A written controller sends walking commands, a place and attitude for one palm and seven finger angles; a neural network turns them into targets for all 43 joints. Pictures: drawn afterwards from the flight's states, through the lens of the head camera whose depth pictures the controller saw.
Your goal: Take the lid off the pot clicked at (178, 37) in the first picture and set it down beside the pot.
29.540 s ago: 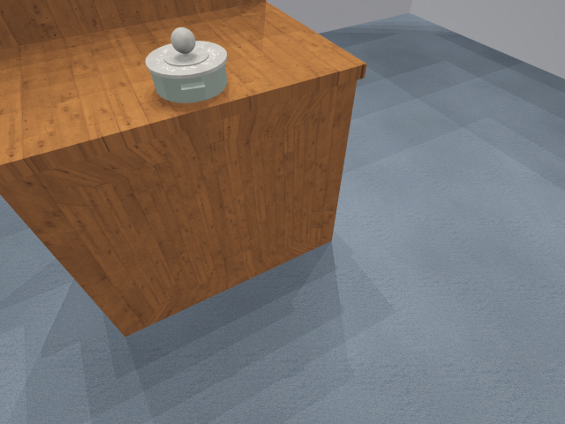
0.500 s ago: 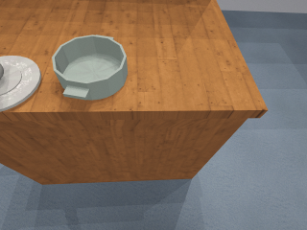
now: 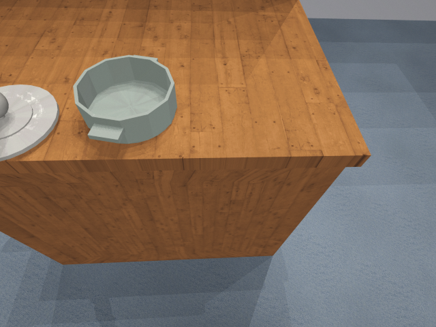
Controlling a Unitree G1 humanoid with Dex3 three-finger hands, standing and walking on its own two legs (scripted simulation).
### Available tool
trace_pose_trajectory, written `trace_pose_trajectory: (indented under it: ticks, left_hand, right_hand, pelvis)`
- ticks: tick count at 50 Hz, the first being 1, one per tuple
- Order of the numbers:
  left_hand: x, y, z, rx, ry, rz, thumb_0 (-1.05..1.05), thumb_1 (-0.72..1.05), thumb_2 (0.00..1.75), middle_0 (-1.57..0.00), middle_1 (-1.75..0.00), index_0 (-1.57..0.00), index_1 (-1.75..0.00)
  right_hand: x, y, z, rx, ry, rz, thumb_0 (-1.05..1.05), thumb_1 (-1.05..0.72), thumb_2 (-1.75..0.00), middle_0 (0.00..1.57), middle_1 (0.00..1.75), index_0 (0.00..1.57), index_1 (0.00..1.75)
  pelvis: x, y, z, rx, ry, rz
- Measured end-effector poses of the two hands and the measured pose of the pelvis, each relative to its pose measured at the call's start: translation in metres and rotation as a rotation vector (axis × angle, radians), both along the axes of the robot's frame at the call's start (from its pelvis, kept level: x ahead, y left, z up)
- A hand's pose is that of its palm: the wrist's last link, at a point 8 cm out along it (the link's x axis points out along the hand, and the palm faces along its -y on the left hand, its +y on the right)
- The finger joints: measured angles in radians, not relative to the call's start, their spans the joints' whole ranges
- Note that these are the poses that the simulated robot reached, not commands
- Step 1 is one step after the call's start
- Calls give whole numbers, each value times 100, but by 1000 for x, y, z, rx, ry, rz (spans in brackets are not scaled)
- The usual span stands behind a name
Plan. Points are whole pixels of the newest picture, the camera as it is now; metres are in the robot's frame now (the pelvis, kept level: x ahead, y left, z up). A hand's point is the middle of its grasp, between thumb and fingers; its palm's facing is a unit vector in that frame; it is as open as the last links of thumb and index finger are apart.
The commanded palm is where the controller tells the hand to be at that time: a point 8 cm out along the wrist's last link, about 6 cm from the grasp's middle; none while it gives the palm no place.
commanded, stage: raise the empty hand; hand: left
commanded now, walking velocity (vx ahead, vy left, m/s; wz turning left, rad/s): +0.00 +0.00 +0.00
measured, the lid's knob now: out of the picture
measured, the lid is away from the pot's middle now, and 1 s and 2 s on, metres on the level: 0.23 0.23 0.23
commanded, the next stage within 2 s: draw the hand back to the body in 0.48 s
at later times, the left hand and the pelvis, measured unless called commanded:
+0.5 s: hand out of the picture +0.47 +0.37 +0.28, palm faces -0.21 -0.13 -0.97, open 11.1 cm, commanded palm +0.49 +0.37 +0.34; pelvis +0.02 +0.00 +0.00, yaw +0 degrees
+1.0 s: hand out of the picture +0.45 +0.36 +0.27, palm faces -0.16 -0.03 -0.99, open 11.1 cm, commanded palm +0.41 +0.36 +0.33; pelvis +0.02 -0.01 +0.01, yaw +1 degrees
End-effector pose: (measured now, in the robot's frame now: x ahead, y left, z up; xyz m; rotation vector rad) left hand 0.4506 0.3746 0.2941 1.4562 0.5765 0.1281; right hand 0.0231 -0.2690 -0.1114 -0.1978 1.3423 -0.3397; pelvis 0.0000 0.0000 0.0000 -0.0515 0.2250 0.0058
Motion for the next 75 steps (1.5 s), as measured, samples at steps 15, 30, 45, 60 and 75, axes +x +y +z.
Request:
trace_pose_trajectory:
  ticks: [15, 30, 45, 60, 75]
  left_hand:
    - [8, -2, 27, 14, -24, 54, 0, -10, 85, -46, -68, -46, -68]
    - [21, -7, 37, 34, -27, 80, 0, -10, 85, -46, -68, -46, -68]
    - [8, -17, 40, 83, -111, 2, 0, -10, 85, -46, -68, -46, -68]
    - [-51, -38, 37, -553, -772, -201, 0, -10, 84, -47, -68, -46, -68]
    - [-99, -50, 25, -874, -1251, -138, -1, 9, 86, -41, -60, -40, -61]
  right_hand:
    - [0, -3, 2, 3, 14, -3, 1, -90, -90, 20, 30, 20, 30]
    - [22, 0, -2, 38, 2, 16, 1, -90, -90, 20, 30, 20, 30]
    - [62, -1, -1, 78, -76, 58, 1, -90, -90, 20, 30, 20, 30]
    - [122, 20, 20, 109, -326, 228, 1, -91, -90, 20, 30, 20, 30]
    - [102, -14, 29, 40, -379, 207, 1, -90, -90, 20, 30, 20, 30]
  pelvis:
    - [9, -3, 4, 5, 2, 0]
    - [20, -5, 5, 10, 13, 2]
    - [27, -8, 6, 18, -7, 3]
    - [11, -16, 9, 27, -121, 15]
    - [14, -32, 16, 30, -195, -18]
